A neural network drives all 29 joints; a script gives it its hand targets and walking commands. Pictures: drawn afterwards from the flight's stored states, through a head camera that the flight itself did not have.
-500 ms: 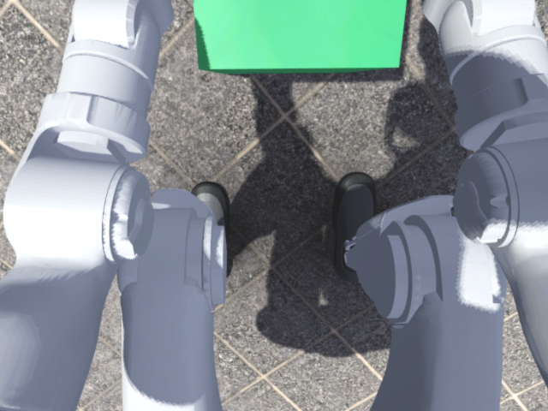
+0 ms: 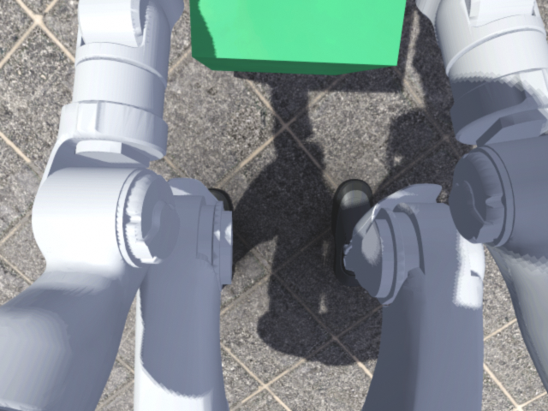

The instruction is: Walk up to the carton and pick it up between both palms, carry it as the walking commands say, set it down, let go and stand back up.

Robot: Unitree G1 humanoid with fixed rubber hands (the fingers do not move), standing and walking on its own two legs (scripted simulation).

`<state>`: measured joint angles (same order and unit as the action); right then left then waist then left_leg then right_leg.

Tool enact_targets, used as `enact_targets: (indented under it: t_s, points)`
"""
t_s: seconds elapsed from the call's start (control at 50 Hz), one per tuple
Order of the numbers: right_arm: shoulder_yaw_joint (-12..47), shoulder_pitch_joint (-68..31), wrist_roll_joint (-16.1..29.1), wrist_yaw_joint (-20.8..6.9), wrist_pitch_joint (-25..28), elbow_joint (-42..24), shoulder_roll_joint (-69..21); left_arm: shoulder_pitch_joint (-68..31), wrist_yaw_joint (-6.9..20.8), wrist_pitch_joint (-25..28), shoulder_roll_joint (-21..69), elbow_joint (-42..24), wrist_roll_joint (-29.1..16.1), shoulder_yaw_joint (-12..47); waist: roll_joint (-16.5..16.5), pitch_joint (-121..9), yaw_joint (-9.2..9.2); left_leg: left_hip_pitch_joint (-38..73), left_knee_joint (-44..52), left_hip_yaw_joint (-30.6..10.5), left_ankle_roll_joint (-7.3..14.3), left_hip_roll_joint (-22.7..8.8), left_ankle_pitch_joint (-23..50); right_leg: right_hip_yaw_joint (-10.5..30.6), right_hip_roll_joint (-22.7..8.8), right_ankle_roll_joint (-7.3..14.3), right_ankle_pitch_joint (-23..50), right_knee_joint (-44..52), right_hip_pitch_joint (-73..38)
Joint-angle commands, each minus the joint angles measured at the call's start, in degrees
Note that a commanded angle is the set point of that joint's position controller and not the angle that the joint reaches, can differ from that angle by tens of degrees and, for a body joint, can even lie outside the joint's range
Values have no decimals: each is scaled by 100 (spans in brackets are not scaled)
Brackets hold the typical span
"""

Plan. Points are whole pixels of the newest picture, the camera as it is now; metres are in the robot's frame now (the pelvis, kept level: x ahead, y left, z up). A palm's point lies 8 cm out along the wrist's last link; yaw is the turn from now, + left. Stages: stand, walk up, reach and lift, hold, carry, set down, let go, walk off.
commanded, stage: reach and lift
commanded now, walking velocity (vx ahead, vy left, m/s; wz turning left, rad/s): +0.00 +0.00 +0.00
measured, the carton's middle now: out of the picture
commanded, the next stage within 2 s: none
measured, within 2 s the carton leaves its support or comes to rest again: neither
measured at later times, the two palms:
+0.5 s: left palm out of the picture +0.54 +0.15 -0.06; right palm out of the picture +0.57 -0.13 -0.07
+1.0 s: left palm out of the picture +0.52 +0.15 +0.01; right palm out of the picture +0.55 -0.13 +0.00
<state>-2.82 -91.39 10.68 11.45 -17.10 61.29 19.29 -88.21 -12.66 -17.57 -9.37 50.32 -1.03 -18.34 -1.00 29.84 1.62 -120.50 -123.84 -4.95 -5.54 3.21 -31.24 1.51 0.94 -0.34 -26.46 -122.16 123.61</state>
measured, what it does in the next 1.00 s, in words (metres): rises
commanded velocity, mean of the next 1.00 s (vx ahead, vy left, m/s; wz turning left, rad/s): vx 0.00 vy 0.00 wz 0.00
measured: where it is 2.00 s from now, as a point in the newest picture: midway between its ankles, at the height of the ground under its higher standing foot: (281, 254)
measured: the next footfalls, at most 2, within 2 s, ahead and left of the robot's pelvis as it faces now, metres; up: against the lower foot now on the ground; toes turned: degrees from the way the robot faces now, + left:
none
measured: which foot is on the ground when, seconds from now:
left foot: down 0.00-1.00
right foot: down 0.00-1.00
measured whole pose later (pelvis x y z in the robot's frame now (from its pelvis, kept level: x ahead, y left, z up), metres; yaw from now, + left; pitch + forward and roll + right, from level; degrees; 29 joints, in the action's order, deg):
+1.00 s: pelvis -0.01 +0.00 +0.08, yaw +0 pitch +20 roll +0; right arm -9.2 -85.4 3.2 8.8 -24.9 52.1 14.7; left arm -75.0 -13.7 -25.6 -2.5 31.4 2.5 -23.3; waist -1.3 29.8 1.5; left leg -100.6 -111.5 -5.5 -5.2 3.4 -30.8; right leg 1.5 1.8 -0.9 -26.7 -109.6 102.8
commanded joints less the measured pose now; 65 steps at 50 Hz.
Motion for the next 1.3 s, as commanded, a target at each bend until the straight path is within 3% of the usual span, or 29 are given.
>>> enact_targets:
  t_s: [0.0,0.02,0.06,0.08,0.12,0.24,0.32,0.34,0.36,0.42,0.5,0.54,0.56,0.62,0.64,0.7,0.72,0.74,0.76,0.86,0.88,0.94,0.98,1.02,1.06,1.08,1.14,1.2,1.28]
  points:
    - [1499,-4753,314,-2069,385,-3116,-6521,-3492,2210,-52,6655,-1231,-510,2331,36,-12735,139,3707,1280,1229,410,558,1484,-715,677,-97,1506,954,-5530]
    - [1493,-4752,280,-2047,379,-3201,-6452,-3488,2193,-90,6748,-1338,-531,2385,36,-12942,28,3827,1291,1183,399,571,1506,-714,681,-69,1502,976,-5669]
    - [1493,-4614,302,-2019,331,-3174,-6548,-3494,2180,-127,6728,-1384,-540,2432,17,-13003,85,3846,1338,1185,386,583,1542,-652,695,-64,1590,1063,-5746]
    - [1426,-4558,217,-2009,308,-3051,-6533,-3489,2201,-176,6780,-1290,-542,2430,-13,-12772,-5,3679,1383,1167,383,571,1368,-656,690,-65,1435,1084,-5699]
    - [1383,-4369,133,-2006,203,-2937,-6809,-3491,2225,-213,6764,-1337,-495,2352,164,-12763,60,3579,1468,1174,394,583,1157,-643,710,-56,1251,1190,-5775]
    - [1039,-3827,-72,-2031,-11,-2558,-7224,-3799,2241,-308,6690,-1651,-339,2448,1,-12589,23,3474,1793,1202,379,599,680,-637,783,-10,901,1417,-5702]
    - [1030,-3673,-64,-1994,-80,-2750,-7360,-4129,2168,-305,6739,-2298,-520,2747,-192,-13357,-61,4044,1869,1200,347,645,1038,-633,806,37,1241,1461,-5935]
    - [1080,-3693,-46,-1969,-92,-2797,-7394,-4268,2153,-301,6687,-2443,-569,2864,-99,-13541,-134,4114,1864,1169,367,647,1100,-687,822,15,1315,1437,-6013]
    - [1114,-3593,6,-1962,-119,-2848,-7476,-4166,2142,-328,6759,-2497,-604,2898,-203,-13839,-50,4327,1875,1206,342,659,1228,-641,829,58,1451,1453,-6205]
    - [1031,-3414,-124,-1914,-154,-2786,-7506,-3962,2142,-408,6859,-2355,-587,2935,-165,-13655,-181,4206,1936,1179,331,678,1102,-656,845,80,1355,1514,-6132]
    - [838,-3073,-299,-1955,-234,-2472,-7665,-3681,2172,-469,6910,-2127,-407,2787,-205,-13153,-143,3970,2108,1182,341,675,779,-587,861,109,1092,1683,-6025]
    - [734,-3070,-411,-1968,-287,-2460,-7638,-3722,2197,-531,6935,-2095,-358,2748,-281,-13118,-212,3942,2197,1168,310,677,667,-590,877,146,1003,1767,-6037]
    - [745,-3131,-420,-1981,-298,-2614,-7603,-3752,2194,-538,7031,-2243,-404,2812,-240,-13295,-272,4085,2239,1143,326,694,684,-618,890,131,988,1779,-6063]
    - [1071,-3515,-200,-1963,-303,-3164,-7645,-3697,2181,-614,7081,-2378,-499,2954,-276,-13995,-173,4599,2274,1126,347,721,1051,-555,893,108,1278,1907,-6561]
    - [981,-3410,-316,-1966,-382,-2985,-7558,-3675,2185,-666,7144,-2202,-473,2883,-191,-13883,-298,4425,2291,1114,345,731,886,-584,878,122,1142,1943,-6506]
    - [1146,-3514,-210,-1929,-454,-3239,-7754,-3706,2157,-696,7025,-2475,-487,2962,-35,-14100,-129,4548,2376,1105,406,750,938,-546,909,90,1208,2019,-6775]
    - [1130,-3520,-202,-1938,-458,-3274,-7734,-3663,2150,-732,7091,-2375,-478,2963,-27,-14069,-204,4567,2439,1098,399,736,858,-554,910,84,1144,2103,-6823]
    - [1164,-3541,-157,-1922,-475,-3344,-7780,-3692,2156,-730,7028,-2435,-518,2986,-54,-14139,-102,4654,2454,1120,404,748,911,-533,916,73,1206,2106,-6894]
    - [1090,-3430,-215,-1939,-495,-3179,-7763,-3655,2141,-756,7116,-2303,-473,2999,-122,-13945,-182,4608,2498,1094,387,729,814,-517,896,102,1134,2154,-6767]
    - [1022,-3104,-296,-1952,-563,-3034,-7936,-3497,2176,-800,7165,-2385,-443,2972,-22,-13973,-203,4771,2720,1055,403,739,830,-526,925,70,1122,2360,-7019]
    - [1029,-3090,-270,-1958,-552,-3008,-7967,-3505,2169,-782,7158,-2421,-437,2999,-112,-13933,-115,4780,2719,1081,405,750,844,-478,927,78,1118,2368,-6979]
    - [1063,-2979,-340,-1997,-546,-2962,-7993,-3222,2194,-790,7214,-2277,-400,2987,8,-13840,-127,4822,2808,1022,396,736,908,-484,922,84,1156,2442,-6962]
    - [1099,-3029,-351,-1977,-543,-3155,-7936,-3152,2218,-837,7296,-2156,-425,2994,16,-13998,-218,4844,2834,1039,379,746,900,-460,925,98,1145,2561,-7132]
    - [1171,-3004,-275,-1987,-577,-3153,-8069,-3171,2197,-836,7251,-2338,-441,3068,8,-14083,-124,5040,2954,999,406,730,996,-437,936,70,1220,2627,-7250]
    - [1196,-2908,-234,-1983,-595,-3251,-8129,-3376,2188,-831,7294,-2667,-519,3248,-137,-14405,-174,5383,3042,960,378,736,1120,-460,944,94,1355,2681,-7413]
    - [1292,-3016,-199,-1981,-578,-3320,-8073,-3161,2190,-841,7241,-2456,-472,3183,-53,-14282,-73,5210,2989,1015,390,739,1078,-376,932,80,1314,2748,-7405]
    - [1321,-3006,-204,-1975,-624,-3436,-8103,-3244,2170,-890,7320,-2575,-506,3279,1,-14411,-176,5409,3163,965,400,731,946,-397,939,67,1196,2887,-7644]
    - [1415,-3098,-81,-1947,-654,-3567,-8182,-3467,2157,-894,7290,-2861,-655,3458,-86,-14677,-148,5642,3279,970,383,749,1014,-320,930,77,1277,3017,-7996]
    - [1206,-3100,-244,-1992,-713,-3202,-8131,-3218,2173,-963,7174,-2307,-446,3112,141,-13797,-46,5349,3522,926,457,695,388,-305,874,43,608,3231,-7615]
